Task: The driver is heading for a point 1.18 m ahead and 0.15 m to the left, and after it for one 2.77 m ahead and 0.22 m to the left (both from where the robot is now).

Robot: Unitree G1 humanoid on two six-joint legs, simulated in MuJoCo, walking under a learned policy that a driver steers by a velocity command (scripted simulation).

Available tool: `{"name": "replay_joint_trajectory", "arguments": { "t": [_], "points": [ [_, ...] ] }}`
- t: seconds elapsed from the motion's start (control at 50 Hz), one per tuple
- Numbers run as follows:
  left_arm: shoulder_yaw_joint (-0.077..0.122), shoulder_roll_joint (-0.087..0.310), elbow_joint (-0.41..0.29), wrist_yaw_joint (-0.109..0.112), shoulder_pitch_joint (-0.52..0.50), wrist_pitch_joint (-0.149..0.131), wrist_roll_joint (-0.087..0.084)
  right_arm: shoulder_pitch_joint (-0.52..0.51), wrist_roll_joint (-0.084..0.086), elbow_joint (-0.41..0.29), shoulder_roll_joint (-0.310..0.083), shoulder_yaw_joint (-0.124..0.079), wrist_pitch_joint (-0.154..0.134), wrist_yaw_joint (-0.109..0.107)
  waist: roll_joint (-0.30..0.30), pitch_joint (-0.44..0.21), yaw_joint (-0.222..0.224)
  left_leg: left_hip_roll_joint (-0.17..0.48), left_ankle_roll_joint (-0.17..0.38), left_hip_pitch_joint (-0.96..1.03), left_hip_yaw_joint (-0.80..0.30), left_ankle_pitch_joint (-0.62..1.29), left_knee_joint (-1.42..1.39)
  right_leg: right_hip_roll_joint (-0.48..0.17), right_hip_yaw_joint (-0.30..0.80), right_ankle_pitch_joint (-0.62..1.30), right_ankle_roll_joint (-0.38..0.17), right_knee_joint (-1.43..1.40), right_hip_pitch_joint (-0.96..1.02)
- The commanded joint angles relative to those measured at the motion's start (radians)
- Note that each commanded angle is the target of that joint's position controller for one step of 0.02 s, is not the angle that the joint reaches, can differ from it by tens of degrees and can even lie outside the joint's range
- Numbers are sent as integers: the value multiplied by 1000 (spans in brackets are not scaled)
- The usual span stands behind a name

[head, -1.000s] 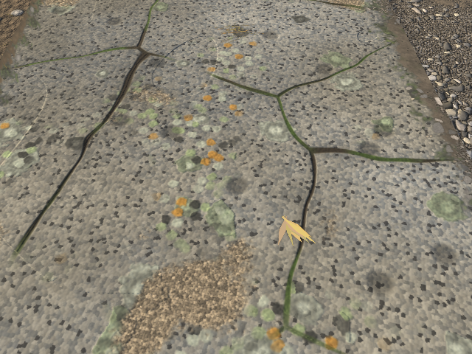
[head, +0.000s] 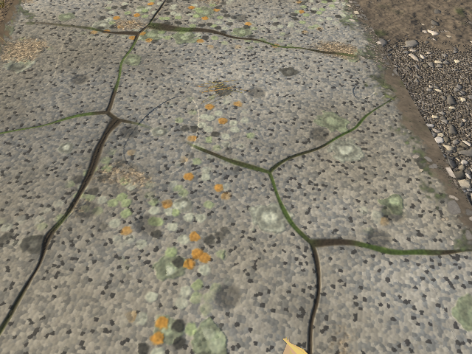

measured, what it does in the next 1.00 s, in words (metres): walks ahead: right foot, then left foot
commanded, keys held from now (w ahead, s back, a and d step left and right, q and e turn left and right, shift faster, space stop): w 1.00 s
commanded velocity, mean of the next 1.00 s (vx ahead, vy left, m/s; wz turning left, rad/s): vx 0.50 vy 0.00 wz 0.00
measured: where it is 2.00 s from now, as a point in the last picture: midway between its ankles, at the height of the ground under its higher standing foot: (240, 205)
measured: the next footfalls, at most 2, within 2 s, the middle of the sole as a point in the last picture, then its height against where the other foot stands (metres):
right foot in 0.30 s outside the picture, level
left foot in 0.86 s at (210, 310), level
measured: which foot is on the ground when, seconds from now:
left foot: down 0.00-0.32, up 0.34-0.84, down 0.86-1.00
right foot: up 0.00-0.28, down 0.30-0.88, up 0.90-1.00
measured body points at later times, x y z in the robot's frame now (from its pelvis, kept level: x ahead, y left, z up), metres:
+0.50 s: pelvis +0.28 -0.08 +0.00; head +0.30 -0.09 +0.45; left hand +0.34 +0.18 -0.13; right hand +0.37 -0.35 -0.14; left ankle +0.29 +0.09 -0.66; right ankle +0.31 -0.16 -0.75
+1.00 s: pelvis +0.56 -0.01 -0.01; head +0.58 +0.00 +0.44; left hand +0.59 +0.26 -0.15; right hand +0.67 -0.27 -0.13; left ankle +0.62 +0.07 -0.75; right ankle +0.47 -0.16 -0.65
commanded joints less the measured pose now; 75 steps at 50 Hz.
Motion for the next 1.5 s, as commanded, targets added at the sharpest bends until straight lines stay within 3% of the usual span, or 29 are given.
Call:
{"name": "replay_joint_trajectory", "arguments": {
  "t": [0.02, 0.2, 0.24, 0.28, 0.3, 0.32, 0.34, 0.36, 0.4, 0.42, 0.46, 0.52, 0.64, 0.76, 0.82, 0.86, 0.88, 0.9, 0.92, 0.96, 1.0, 1.1, 1.32, 1.4, 1.42, 1.44, 1.46, 1.48, 1.5],
  "points": [
    [11, 40, -49, 1, 0, -2, 8, -24, 3, -56, -140, -23, -10, -22, 68, 59, 34, 287, 157, -63, -205, 122, -169, -26, 2, 158, 22, -160, -42],
    [-3, 35, -142, -47, -264, -24, -12, 119, 22, -6, -168, -32, 24, -37, 93, 100, -46, 340, 111, 183, -176, 141, -79, 51, -45, 165, 1, -538, -21],
    [4, 59, -145, -57, -228, -32, -12, 101, 23, -8, -184, -39, 34, -40, 112, 76, -10, 358, 93, 215, -178, 249, -18, 74, -59, 89, -28, -574, 62],
    [40, 122, -84, -53, -10, -36, -10, 55, 16, -22, -181, -36, 43, -39, 121, -53, 108, 296, 57, 176, -121, 560, 226, 141, -110, 71, -74, -605, 371],
    [66, 197, -34, -44, 198, -36, -2, 42, 3, -47, -148, -20, 41, -38, 65, -203, 187, 238, 21, -4, -73, 450, 508, 27, 16, 96, -136, -572, 689],
    [91, 302, -8, -42, 320, -28, 15, 160, 1, -60, -20, 18, 18, -26, -192, -357, 152, 59, -58, -432, -32, -50, 916, -229, 478, -27, -299, -639, 1095],
    [66, 215, -4, -44, 326, -27, 13, 161, 23, -39, -69, 9, -12, -20, -200, -417, 161, 46, -43, -568, -195, -413, 1068, -272, 709, -100, -325, -773, 1128],
    [47, 156, -19, -43, 225, -28, 5, 54, 49, -71, -162, -16, -27, -17, -139, -243, 142, 112, -23, -650, -192, -354, 1113, -232, 549, -90, -259, -783, 988],
    [23, 89, -53, -48, 57, -25, 7, -52, 35, -95, -157, -24, -22, -30, -1, -82, 78, 204, -24, -577, -142, -185, 1007, -146, 294, 73, -202, -843, 679],
    [14, 63, -51, -53, 30, -28, 13, -38, 25, -93, -140, -30, -7, -34, -14, -51, 42, 233, -26, -514, -145, -139, 948, -103, 215, 105, -181, -879, 590],
    [16, 65, -26, -58, 52, -33, 16, 3, 21, -82, -89, -26, 20, -37, -32, -33, 15, 241, -38, -452, -129, -100, 901, -74, 146, 167, -190, -925, 510],
    [26, 106, 5, -43, 105, -34, 17, -76, 13, -116, -95, -34, 32, -42, -13, 10, 17, 250, -60, -540, -123, 4, 784, -71, 88, 251, -201, -956, 514],
    [27, 127, 43, -17, 196, -18, 4, -302, 15, -182, -73, -29, 22, -29, -15, 55, 79, 215, -70, -556, -88, 246, 432, -47, 18, 192, -162, -983, 577],
    [37, 139, 94, -8, 270, 5, -6, -439, 26, -240, -82, -23, 7, 3, -19, 101, 108, 188, -37, -584, -81, 160, 286, -116, 26, 209, -151, -913, 755],
    [46, 161, 90, -4, 231, 18, -7, -356, 26, -229, -121, -40, -3, 12, -47, 40, 45, 137, 2, -404, -38, 61, 249, -120, 13, 459, -123, -795, 780],
    [31, 130, 71, -4, 200, 25, 4, -47, 20, -138, -209, -85, -3, 0, -16, -152, -95, 139, 64, 50, -54, 91, 260, -24, -60, 573, -70, -426, 620],
    [3, 38, 51, -13, 293, 11, 15, 107, -2, -112, -313, -110, 2, -8, 189, -319, -85, 403, 199, 460, -449, 31, 245, 109, -107, 175, -4, -22, 245],
    [-11, 5, 67, -21, 320, -16, 1, 125, 9, -102, -275, -96, 7, -5, 322, -416, -74, 512, 284, 576, -814, -90, 65, 211, 10, -413, 13, 200, 30],
    [15, 107, 50, -26, 236, -36, -26, 50, 19, -112, -210, -75, 5, -4, 240, -280, -73, 474, 226, 467, -715, -155, 43, 141, 73, -387, -10, 288, -73],
    [24, 121, 15, -17, 107, -40, -27, -116, 11, -146, -138, -52, 4, -3, 95, -85, -14, 395, 158, 149, -445, -36, -12, 39, 17, -210, -23, 197, -41],
    [32, 88, 22, -7, 135, -11, -9, -160, -4, -141, -98, -40, -3, 4, 120, -38, 46, 336, 133, -17, -328, 34, -76, -7, 22, -128, -20, 98, 76],
    [37, 67, -13, 0, 47, 15, 4, -77, 0, -96, -154, -53, -6, -17, 91, 24, 47, 320, 156, -40, -224, 163, -146, -21, 5, 39, 21, -98, -11],
    [16, 44, -125, -48, -280, -10, -10, 94, 22, -15, -175, -58, 29, -41, 99, 101, -45, 349, 105, 186, -159, 187, -79, 52, -43, 174, 3, -547, -23],
    [53, 124, -83, -51, -74, -29, -7, 31, 28, -29, -196, -66, 46, -45, 127, -19, 93, 318, 62, 166, -164, 512, 161, 130, -86, 84, -47, -627, 334],
    [78, 186, -33, -41, 118, -32, 4, 14, 19, -47, -163, -52, 45, -43, 99, -156, 169, 257, 29, 20, -126, 455, 392, 67, -30, 118, -90, -581, 639],
    [104, 291, -10, -30, 269, -27, 25, 99, 7, -72, -60, -24, 31, -38, -107, -335, 166, 114, -42, -355, -53, 53, 789, -204, 329, 71, -206, -587, 1062],
    [87, 239, 1, -33, 289, -21, 18, 139, 30, -55, -43, -15, 10, -33, -244, -445, 159, 48, -54, -528, -169, -446, 999, -313, 651, -48, -281, -740, 1141],
    [64, 165, -12, -31, 214, -21, 12, 63, 58, -65, -152, -46, 2, -34, -148, -291, 156, 113, -41, -610, -214, -405, 1082, -274, 531, -115, -226, -766, 1011],
    [51, 122, -30, -28, 129, -21, 9, -9, 61, -87, -162, -51, 3, -37, -97, -175, 132, 168, -32, -622, -179, -313, 1071, -240, 379, -102, -182, -790, 859]
  ]
}}
Velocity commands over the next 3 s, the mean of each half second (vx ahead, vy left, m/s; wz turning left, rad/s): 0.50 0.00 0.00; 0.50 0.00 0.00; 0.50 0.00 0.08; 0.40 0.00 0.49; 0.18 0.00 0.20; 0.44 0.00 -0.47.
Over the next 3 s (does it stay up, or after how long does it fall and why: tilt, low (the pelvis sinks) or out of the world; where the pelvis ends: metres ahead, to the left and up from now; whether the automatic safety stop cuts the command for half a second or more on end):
stays up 1.38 0.09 -0.01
